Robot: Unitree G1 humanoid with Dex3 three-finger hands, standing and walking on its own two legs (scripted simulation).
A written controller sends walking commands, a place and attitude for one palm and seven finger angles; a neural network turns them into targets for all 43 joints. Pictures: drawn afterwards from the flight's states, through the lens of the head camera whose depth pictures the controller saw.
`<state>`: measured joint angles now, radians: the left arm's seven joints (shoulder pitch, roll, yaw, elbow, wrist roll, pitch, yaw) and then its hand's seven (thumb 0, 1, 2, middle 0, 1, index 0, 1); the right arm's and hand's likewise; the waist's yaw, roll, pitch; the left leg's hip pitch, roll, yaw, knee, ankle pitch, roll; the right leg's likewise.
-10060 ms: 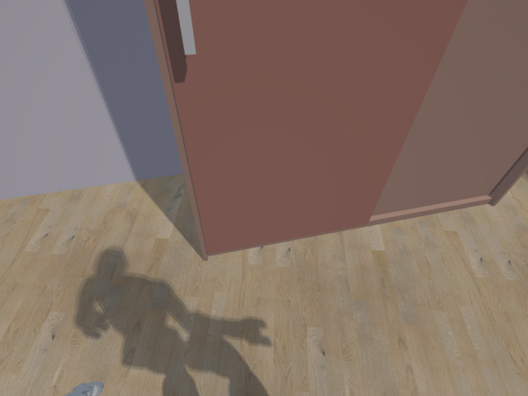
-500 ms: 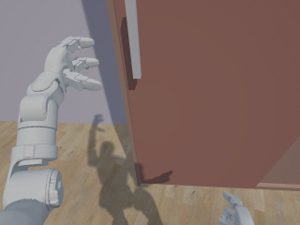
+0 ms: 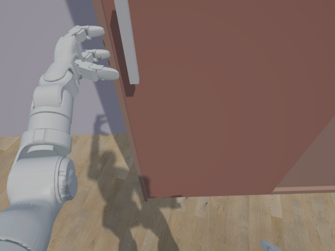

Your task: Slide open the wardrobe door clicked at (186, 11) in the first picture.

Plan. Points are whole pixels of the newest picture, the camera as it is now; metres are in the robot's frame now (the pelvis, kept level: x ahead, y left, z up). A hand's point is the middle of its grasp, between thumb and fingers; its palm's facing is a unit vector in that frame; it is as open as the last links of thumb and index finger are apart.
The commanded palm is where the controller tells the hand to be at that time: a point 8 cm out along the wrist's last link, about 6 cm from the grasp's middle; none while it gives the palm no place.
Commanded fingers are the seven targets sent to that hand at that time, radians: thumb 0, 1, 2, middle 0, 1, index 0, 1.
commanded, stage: move the hooked fingers beside the handle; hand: left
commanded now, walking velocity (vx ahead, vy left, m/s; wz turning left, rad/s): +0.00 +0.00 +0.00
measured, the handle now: (129, 36) +0.53 +0.10 +0.27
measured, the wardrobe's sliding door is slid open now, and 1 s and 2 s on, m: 0.00 0.00 0.00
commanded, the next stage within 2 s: feel for the door with the fingertips in 0.78 s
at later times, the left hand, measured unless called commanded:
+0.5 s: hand (96, 60) +0.45 +0.17 +0.25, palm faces +0.06 -1.00 -0.01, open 14.0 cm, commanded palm +0.43 +0.21 +0.25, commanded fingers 0.00 -0.50 0.30 -0.30 -1.20 -0.30 -1.20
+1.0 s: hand (106, 57) +0.46 +0.15 +0.25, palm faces +0.04 -1.00 +0.00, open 14.0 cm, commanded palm +0.44 +0.19 +0.25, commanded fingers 0.00 -0.50 0.30 -0.30 -1.20 -0.30 -1.20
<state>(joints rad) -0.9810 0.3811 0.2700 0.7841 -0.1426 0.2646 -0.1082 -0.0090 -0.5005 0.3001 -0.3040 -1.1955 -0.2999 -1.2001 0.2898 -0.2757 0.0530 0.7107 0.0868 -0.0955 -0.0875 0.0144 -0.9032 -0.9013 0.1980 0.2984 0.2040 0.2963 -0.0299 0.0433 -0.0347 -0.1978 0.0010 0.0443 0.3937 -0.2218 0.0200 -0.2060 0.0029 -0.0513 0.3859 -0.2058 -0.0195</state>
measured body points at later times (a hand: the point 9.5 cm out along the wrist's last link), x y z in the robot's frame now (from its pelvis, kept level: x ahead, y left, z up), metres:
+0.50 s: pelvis +0.00 +0.01 +0.00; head +0.00 -0.01 +0.45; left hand +0.44 +0.22 +0.26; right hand +0.14 -0.24 -0.10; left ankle -0.01 +0.11 -0.74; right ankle +0.00 -0.11 -0.74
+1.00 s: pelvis +0.00 +0.01 +0.00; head +0.00 -0.01 +0.45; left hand +0.45 +0.20 +0.26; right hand +0.09 -0.24 -0.12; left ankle -0.01 +0.11 -0.74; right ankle +0.00 -0.11 -0.74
